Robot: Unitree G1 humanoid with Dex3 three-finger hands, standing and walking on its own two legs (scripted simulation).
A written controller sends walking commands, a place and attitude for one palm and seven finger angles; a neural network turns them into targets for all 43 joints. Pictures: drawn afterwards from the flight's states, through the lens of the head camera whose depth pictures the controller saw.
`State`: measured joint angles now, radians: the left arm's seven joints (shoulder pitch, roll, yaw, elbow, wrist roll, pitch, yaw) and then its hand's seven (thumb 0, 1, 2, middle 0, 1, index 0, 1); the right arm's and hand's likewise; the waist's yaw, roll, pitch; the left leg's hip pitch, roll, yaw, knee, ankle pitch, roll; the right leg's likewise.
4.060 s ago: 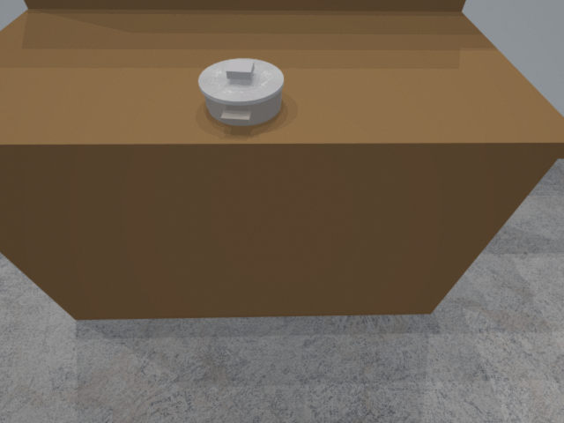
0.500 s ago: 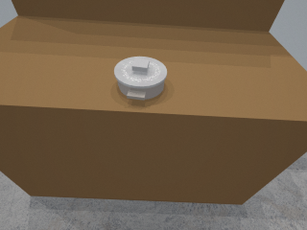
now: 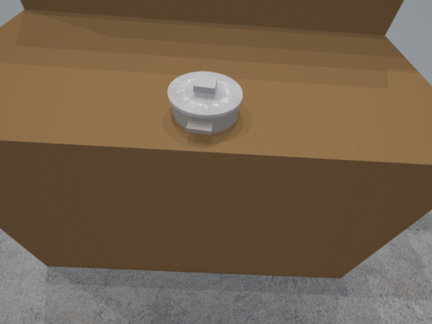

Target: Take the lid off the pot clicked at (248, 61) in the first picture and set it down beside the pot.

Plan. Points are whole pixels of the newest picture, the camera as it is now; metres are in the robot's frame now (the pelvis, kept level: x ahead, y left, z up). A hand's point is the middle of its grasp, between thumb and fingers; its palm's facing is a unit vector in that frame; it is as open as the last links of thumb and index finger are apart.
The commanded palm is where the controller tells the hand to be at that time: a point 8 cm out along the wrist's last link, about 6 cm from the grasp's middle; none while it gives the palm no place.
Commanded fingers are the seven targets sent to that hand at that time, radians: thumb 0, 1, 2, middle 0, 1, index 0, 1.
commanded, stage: look again from close up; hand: left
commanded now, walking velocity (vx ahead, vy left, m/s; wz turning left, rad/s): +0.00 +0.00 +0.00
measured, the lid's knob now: (205, 84) +0.56 +0.07 +0.15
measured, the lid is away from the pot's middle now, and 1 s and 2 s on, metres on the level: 0.00 0.00 0.00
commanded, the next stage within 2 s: shuffle to correct the standing spot in 0.30 s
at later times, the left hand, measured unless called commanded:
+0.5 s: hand out of the picture +0.00 +0.15 -0.18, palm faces +0.02 -0.99 -0.17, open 7.3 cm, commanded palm none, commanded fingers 0.00 0.90 0.90 -0.20 -0.30 -0.20 -0.30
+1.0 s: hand out of the picture +0.10 +0.13 -0.19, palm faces +0.03 -0.99 -0.12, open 7.3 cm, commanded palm none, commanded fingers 0.00 0.90 0.90 -0.20 -0.30 -0.20 -0.30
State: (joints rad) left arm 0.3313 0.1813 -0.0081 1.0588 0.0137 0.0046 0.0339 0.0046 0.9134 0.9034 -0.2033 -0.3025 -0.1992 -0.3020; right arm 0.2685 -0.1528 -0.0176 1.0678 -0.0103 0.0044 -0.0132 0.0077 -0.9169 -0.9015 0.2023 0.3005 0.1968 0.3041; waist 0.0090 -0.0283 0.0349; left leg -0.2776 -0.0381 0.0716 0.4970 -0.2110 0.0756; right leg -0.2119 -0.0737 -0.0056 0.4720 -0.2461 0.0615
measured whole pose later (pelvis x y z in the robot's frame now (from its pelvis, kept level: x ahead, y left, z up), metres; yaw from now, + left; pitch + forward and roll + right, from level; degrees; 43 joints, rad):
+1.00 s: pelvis +0.10 -0.04 +0.00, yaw +1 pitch +1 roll -1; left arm 0.29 0.17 0.05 1.05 0.02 0.02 0.00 0.01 0.92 0.90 -0.20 -0.30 -0.20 -0.30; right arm 0.33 -0.10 -0.02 1.04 -0.04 -0.06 -0.05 0.00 -0.90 -0.90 0.20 0.30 0.20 0.30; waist -0.04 -0.05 0.05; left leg -0.17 0.04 0.07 0.54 -0.38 0.02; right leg -0.48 -0.01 -0.03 1.13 -0.48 -0.03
